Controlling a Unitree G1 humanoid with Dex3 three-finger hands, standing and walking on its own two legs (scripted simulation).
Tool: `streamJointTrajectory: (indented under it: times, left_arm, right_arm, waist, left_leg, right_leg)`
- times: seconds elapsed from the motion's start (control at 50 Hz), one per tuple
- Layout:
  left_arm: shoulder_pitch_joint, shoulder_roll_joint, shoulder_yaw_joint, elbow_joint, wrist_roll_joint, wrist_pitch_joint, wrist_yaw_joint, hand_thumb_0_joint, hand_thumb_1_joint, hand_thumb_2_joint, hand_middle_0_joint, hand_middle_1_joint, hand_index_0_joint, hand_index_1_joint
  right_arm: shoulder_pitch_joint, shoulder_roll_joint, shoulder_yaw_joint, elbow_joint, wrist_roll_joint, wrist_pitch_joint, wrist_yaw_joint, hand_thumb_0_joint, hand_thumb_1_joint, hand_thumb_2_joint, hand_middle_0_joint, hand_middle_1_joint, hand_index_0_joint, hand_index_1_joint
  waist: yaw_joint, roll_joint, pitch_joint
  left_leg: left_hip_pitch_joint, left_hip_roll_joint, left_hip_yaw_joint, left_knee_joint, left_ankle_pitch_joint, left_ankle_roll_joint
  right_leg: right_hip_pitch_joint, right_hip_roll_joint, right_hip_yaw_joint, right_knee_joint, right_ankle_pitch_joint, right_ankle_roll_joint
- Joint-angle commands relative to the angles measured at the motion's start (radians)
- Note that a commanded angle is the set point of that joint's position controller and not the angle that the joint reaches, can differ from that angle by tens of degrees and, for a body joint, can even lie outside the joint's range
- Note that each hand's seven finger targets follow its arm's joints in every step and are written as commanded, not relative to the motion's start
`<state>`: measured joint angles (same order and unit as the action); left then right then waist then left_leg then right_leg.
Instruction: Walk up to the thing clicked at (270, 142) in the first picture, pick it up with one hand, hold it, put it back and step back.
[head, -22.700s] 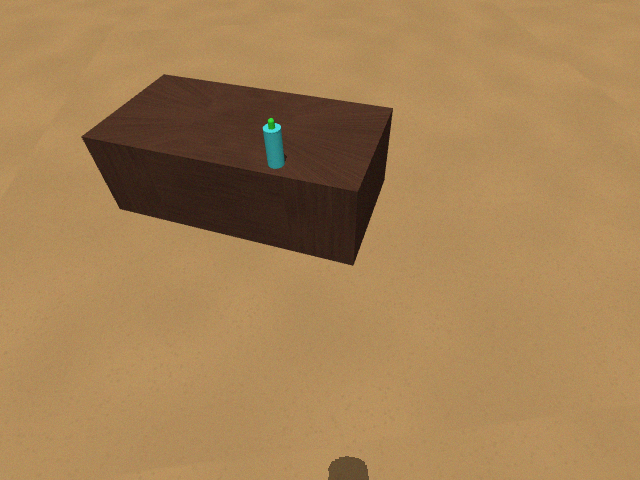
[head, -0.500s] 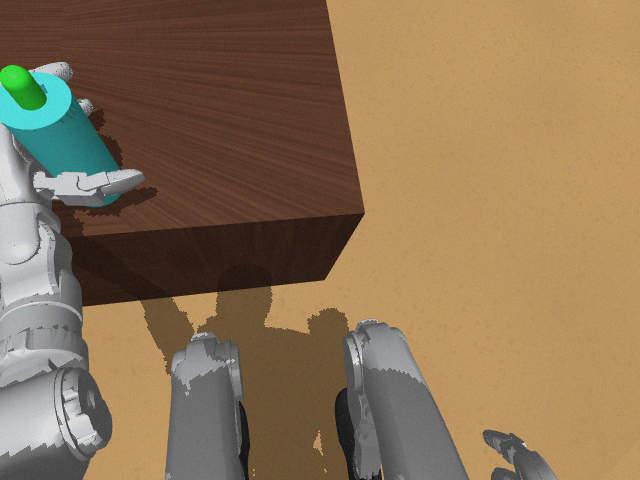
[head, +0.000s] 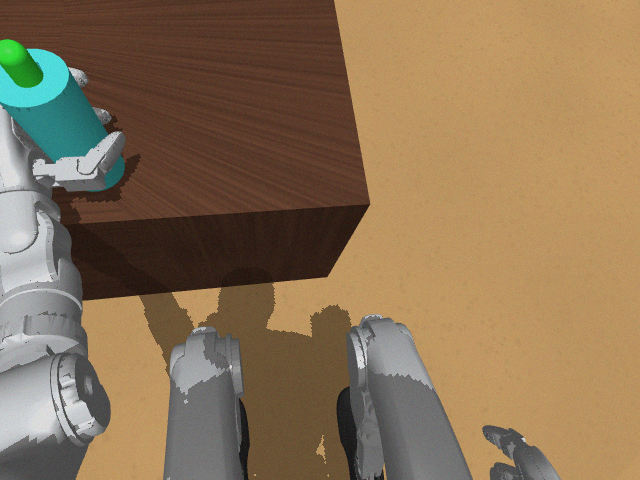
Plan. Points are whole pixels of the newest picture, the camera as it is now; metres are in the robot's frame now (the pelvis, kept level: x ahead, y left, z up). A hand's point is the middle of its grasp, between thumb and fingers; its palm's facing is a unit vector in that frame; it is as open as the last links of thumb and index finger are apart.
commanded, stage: settle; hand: left
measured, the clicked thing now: (60, 119) +0.51 +0.25 +0.04
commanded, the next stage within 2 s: lift in 1.16 s
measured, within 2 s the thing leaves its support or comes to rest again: leaves its support in 0.34 s
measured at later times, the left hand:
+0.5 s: hand (57, 103) +0.51 +0.24 +0.06, palm faces +0.21 -0.98 -0.05, open 8.6 cm
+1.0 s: hand (21, 54) +0.52 +0.25 +0.11, palm faces +0.21 -0.98 -0.04, open 8.7 cm
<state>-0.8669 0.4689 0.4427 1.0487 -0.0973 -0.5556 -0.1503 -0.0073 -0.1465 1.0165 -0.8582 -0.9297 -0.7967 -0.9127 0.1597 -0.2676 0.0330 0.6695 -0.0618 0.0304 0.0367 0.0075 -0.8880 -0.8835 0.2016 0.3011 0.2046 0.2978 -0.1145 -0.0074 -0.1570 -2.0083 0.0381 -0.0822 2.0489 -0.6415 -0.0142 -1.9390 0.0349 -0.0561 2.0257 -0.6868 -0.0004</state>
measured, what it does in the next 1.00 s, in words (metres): rises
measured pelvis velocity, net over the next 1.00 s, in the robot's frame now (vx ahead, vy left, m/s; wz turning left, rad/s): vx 0.03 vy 0.00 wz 0.01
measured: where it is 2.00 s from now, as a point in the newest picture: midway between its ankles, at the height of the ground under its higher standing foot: (299, 470)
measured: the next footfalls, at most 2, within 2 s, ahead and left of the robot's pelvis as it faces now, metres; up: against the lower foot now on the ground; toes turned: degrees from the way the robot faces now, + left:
none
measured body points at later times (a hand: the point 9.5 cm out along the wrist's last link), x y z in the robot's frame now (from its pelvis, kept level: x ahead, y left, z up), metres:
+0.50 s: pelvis +0.01 +0.00 +0.04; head +0.21 +0.04 +0.45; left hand +0.50 +0.30 +0.07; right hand +0.09 -0.26 -0.08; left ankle +0.09 +0.13 -0.40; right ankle +0.08 -0.12 -0.40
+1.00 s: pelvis +0.03 +0.00 +0.10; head +0.22 +0.04 +0.51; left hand +0.50 +0.30 +0.12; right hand +0.11 -0.26 -0.03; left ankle +0.09 +0.13 -0.40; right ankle +0.08 -0.12 -0.40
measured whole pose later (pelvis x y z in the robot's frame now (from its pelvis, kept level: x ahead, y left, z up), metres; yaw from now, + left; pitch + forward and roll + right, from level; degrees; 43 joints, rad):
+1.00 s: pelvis +0.03 +0.00 +0.10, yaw +1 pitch +33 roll -5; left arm -0.78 0.45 0.43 0.95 -0.09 -0.42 -0.13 -0.01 -0.14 1.01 -0.84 -0.96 -0.78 -0.95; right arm 0.20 -0.25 0.02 0.69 -0.04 0.02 0.01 0.01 -0.89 -0.89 0.20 0.30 0.21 0.30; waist -0.12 0.02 -0.17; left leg -1.68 0.05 -0.07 1.73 -0.63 -0.01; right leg -1.61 0.04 -0.05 1.69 -0.66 0.00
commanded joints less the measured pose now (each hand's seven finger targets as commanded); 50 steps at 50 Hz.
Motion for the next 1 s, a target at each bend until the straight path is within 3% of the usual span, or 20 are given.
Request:
streamJointTrajectory:
  times: [0.0, 0.14, 0.2, 0.28, 0.3, 0.4, 0.42, 0.44, 0.46, 0.52, 0.56, 0.62, 0.64, 0.68, 0.74, 0.78, 0.82, 0.86, 0.94, 0.98]
  left_arm:
    - [-0.345, 0.203, -0.011, -0.15, 0.027, -0.022, 0.014, 0.0, 0.408, 1.116, -1.237, -1.277, -1.258, -1.262]
    - [-0.345, 0.219, -0.009, -0.242, 0.011, 0.015, 0.011, 0.0, 0.369, 1.112, -1.252, -1.285, -1.272, -1.271]
    - [-0.376, 0.251, 0.002, -0.341, 0.009, 0.031, 0.014, 0.0, 0.378, 1.098, -1.237, -1.273, -1.258, -1.258]
    - [-0.368, 0.286, 0.031, -0.407, -0.007, 0.053, 0.026, 0.0, 0.373, 1.113, -1.221, -1.276, -1.241, -1.263]
    - [-0.385, 0.278, 0.018, -0.437, -0.01, 0.056, 0.024, 0.0, 0.371, 1.114, -1.22, -1.28, -1.241, -1.266]
    - [-0.382, 0.279, 0.018, -0.468, -0.011, 0.066, 0.035, 0.0, 0.377, 1.125, -1.217, -1.284, -1.237, -1.271]
    - [-0.337, 0.256, 0.019, -0.405, -0.01, 0.075, 0.036, 0.0, 0.349, 1.137, -1.215, -1.293, -1.234, -1.282]
    - [-0.378, 0.286, 0.032, -0.445, -0.017, 0.069, 0.039, 0.0, 0.36, 1.14, -1.206, -1.28, -1.223, -1.272]
    - [-0.353, 0.278, 0.037, -0.41, -0.017, 0.073, 0.042, 0.0, 0.319, 1.135, -1.215, -1.292, -1.233, -1.283]
    - [-0.322, 0.215, -0.002, -0.35, -0.024, 0.084, 0.03, 0.0, 0.306, 1.139, -1.215, -1.293, -1.235, -1.283]
    - [-0.273, 0.225, 0.004, -0.279, -0.014, 0.094, 0.021, 0.0, 0.337, 1.15, -1.213, -1.29, -1.234, -1.279]
    - [-0.281, 0.22, 0.017, -0.299, -0.016, 0.087, 0.02, 0.0, 0.37, 1.137, -1.215, -1.282, -1.24, -1.267]
    - [-0.301, 0.211, 0.0, -0.323, -0.02, 0.082, 0.015, 0.0, 0.362, 1.134, -1.214, -1.282, -1.24, -1.266]
    - [-0.296, 0.244, 0.032, -0.313, -0.022, 0.076, 0.017, 0.0, 0.4, 1.146, -1.226, -1.285, -1.252, -1.269]
    - [-0.322, 0.266, 0.042, -0.342, -0.017, 0.059, 0.02, 0.0, 0.41, 1.165, -1.238, -1.301, -1.262, -1.287]
    - [-0.33, 0.238, 0.016, -0.348, -0.014, 0.052, 0.018, 0.0, 0.434, 1.174, -1.235, -1.304, -1.259, -1.29]
    - [-0.346, 0.272, 0.039, -0.367, -0.011, 0.045, 0.02, 0.0, 0.424, 1.174, -1.235, -1.302, -1.259, -1.288]
    - [-0.352, 0.239, 0.009, -0.359, -0.014, 0.044, 0.015, 0.0, 0.435, 1.18, -1.235, -1.3, -1.257, -1.288]
    - [-0.345, 0.26, 0.02, -0.371, -0.011, 0.043, 0.017, 0.0, 0.43, 1.196, -1.252, -1.318, -1.273, -1.308]
    - [-0.356, 0.227, 0.002, -0.375, -0.016, 0.043, 0.019, 0.0, 0.458, 1.211, -1.253, -1.321, -1.273, -1.311]
  right_arm:
    - [0.151, -0.196, -0.066, -0.051, 0.001, -0.014, -0.013, 0.0, -0.88, -0.889, 0.201, 0.3, 0.201, 0.3]
    - [0.149, -0.2, -0.071, -0.072, 0.012, -0.005, -0.023, 0.0, -0.882, -0.889, 0.201, 0.3, 0.2, 0.3]
    - [0.168, -0.196, -0.072, -0.074, 0.015, -0.002, -0.032, 0.0, -0.886, -0.891, 0.201, 0.3, 0.2, 0.3]
    - [0.19, -0.189, -0.073, -0.061, 0.021, 0.0, -0.04, 0.0, -0.888, -0.893, 0.201, 0.3, 0.2, 0.3]
    - [0.196, -0.189, -0.073, -0.055, 0.023, -0.002, -0.041, 0.0, -0.89, -0.893, 0.201, 0.3, 0.2, 0.3]
    - [0.197, -0.183, -0.075, -0.027, 0.03, -0.002, -0.045, 0.0, -0.892, -0.894, 0.201, 0.3, 0.2, 0.3]
    - [0.204, -0.176, -0.072, -0.01, 0.028, -0.001, -0.045, 0.0, -0.895, -0.896, 0.201, 0.3, 0.2, 0.3]
    - [0.193, -0.175, -0.068, -0.017, 0.029, -0.004, -0.047, 0.0, -0.89, -0.895, 0.2, 0.3, 0.2, 0.3]
    - [0.201, -0.17, -0.066, -0.011, 0.029, -0.004, -0.046, 0.0, -0.897, -0.896, 0.201, 0.3, 0.2, 0.3]
    - [0.199, -0.17, -0.069, -0.017, 0.029, -0.01, -0.044, 0.0, -0.894, -0.895, 0.201, 0.3, 0.2, 0.3]
    - [0.199, -0.174, -0.075, -0.006, 0.03, -0.011, -0.046, 0.0, -0.883, -0.893, 0.201, 0.3, 0.2, 0.3]
    - [0.201, -0.172, -0.079, -0.019, 0.03, -0.015, -0.043, 0.0, -0.884, -0.892, 0.201, 0.3, 0.2, 0.3]
    - [0.194, -0.171, -0.075, -0.027, 0.032, -0.016, -0.042, 0.0, -0.881, -0.891, 0.201, 0.3, 0.2, 0.3]
    - [0.2, -0.178, -0.08, -0.025, 0.034, -0.02, -0.043, 0.0, -0.876, -0.89, 0.201, 0.3, 0.2, 0.3]
    - [0.21, -0.168, -0.076, -0.025, 0.03, -0.021, -0.043, 0.0, -0.881, -0.892, 0.201, 0.3, 0.2, 0.3]
    - [0.208, -0.166, -0.076, -0.022, 0.029, -0.026, -0.04, 0.0, -0.881, -0.892, 0.201, 0.3, 0.2, 0.3]
    - [0.21, -0.17, -0.077, -0.022, 0.026, -0.023, -0.041, 0.0, -0.884, -0.893, 0.201, 0.3, 0.2, 0.3]
    - [0.209, -0.165, -0.073, -0.015, 0.025, -0.026, -0.039, 0.0, -0.885, -0.894, 0.201, 0.3, 0.2, 0.3]
    - [0.204, -0.17, -0.075, -0.018, 0.024, -0.026, -0.04, 0.0, -0.885, -0.894, 0.2, 0.3, 0.2, 0.3]
    - [0.207, -0.165, -0.075, -0.012, 0.023, -0.028, -0.038, 0.0, -0.882, -0.894, 0.2, 0.3, 0.2, 0.3]
  waist:
    - [-0.031, 0.14, -0.546]
    - [-0.014, 0.144, -0.602]
    - [-0.003, 0.179, -0.702]
    - [0.007, 0.17, -0.769]
    - [0.002, 0.186, -0.776]
    - [-0.001, 0.249, -0.721]
    - [-0.005, 0.221, -0.686]
    - [-0.002, 0.204, -0.688]
    - [-0.004, 0.19, -0.676]
    - [-0.015, 0.162, -0.657]
    - [-0.016, 0.139, -0.597]
    - [-0.003, 0.153, -0.607]
    - [-0.005, 0.169, -0.611]
    - [0.003, 0.158, -0.616]
    - [0.0, 0.165, -0.656]
    - [0.001, 0.178, -0.652]
    - [0.005, 0.205, -0.681]
    - [-0.001, 0.205, -0.672]
    - [0.008, 0.216, -0.679]
    - [-0.001, 0.218, -0.673]
  left_leg:
    - [0.418, -0.003, 0.015, -0.239, 0.009, 0.038]
    - [0.458, -0.004, 0.018, -0.269, 0.0, 0.038]
    - [0.522, -0.006, 0.023, -0.274, 0.076, 0.038]
    - [0.566, -0.006, 0.032, -0.273, 0.179, 0.047]
    - [0.599, -0.005, 0.028, -0.284, 0.201, 0.046]
    - [0.723, 0.005, -0.01, -0.368, 0.203, 0.034]
    - [0.704, 0.004, -0.007, -0.375, 0.203, 0.039]
    - [0.685, 0.005, 0.001, -0.368, 0.205, 0.043]
    - [0.678, 0.001, 0.009, -0.37, 0.215, 0.048]
    - [0.693, 0.003, 0.012, -0.382, 0.25, 0.051]
    - [0.678, 0.004, 0.012, -0.402, 0.216, 0.053]
    - [0.718, 0.004, 0.009, -0.427, 0.232, 0.048]
    - [0.735, 0.004, 0.004, -0.441, 0.234, 0.044]
    - [0.761, 0.006, -0.004, -0.459, 0.242, 0.044]
    - [0.771, 0.003, 0.008, -0.461, 0.278, 0.048]
    - [0.811, 0.005, 0.003, -0.478, 0.276, 0.046]
    - [0.842, 0.003, 0.003, -0.492, 0.283, 0.043]
    - [0.854, 0.004, 0.005, -0.496, 0.293, 0.044]
    - [0.895, 0.004, 0.003, -0.52, 0.305, 0.042]
    - [0.92, 0.006, -0.002, -0.532, 0.318, 0.039]
  right_leg:
    - [0.243, 0.008, -0.014, -0.256, 0.091, -0.042]
    - [0.304, 0.005, -0.003, -0.296, 0.077, -0.039]
    - [0.364, 0.003, 0.001, -0.301, 0.149, -0.04]
    - [0.464, 0.004, 0.021, -0.34, 0.239, -0.033]
    - [0.462, 0.005, 0.017, -0.342, 0.256, -0.035]
    - [0.395, 0.003, 0.006, -0.366, 0.227, -0.05]
    - [0.417, 0.003, 0.007, -0.385, 0.231, -0.046]
    - [0.443, 0.005, 0.012, -0.395, 0.242, -0.042]
    - [0.471, 0.004, 0.015, -0.413, 0.256, -0.039]
    - [0.499, 0.006, 0.015, -0.44, 0.287, -0.038]
    - [0.494, 0.008, 0.014, -0.464, 0.259, -0.038]
    - [0.503, 0.005, 0.015, -0.476, 0.267, -0.043]
    - [0.506, 0.006, 0.01, -0.476, 0.265, -0.045]
    - [0.515, 0.005, 0.008, -0.486, 0.269, -0.044]
    - [0.57, 0.005, 0.016, -0.504, 0.307, -0.04]
    - [0.552, 0.006, 0.015, -0.514, 0.295, -0.043]
    - [0.574, 0.003, 0.019, -0.524, 0.3, -0.044]
    - [0.579, 0.004, 0.019, -0.533, 0.31, -0.043]
    - [0.589, 0.005, 0.019, -0.556, 0.309, -0.045]
    - [0.59, 0.003, 0.015, -0.563, 0.317, -0.045]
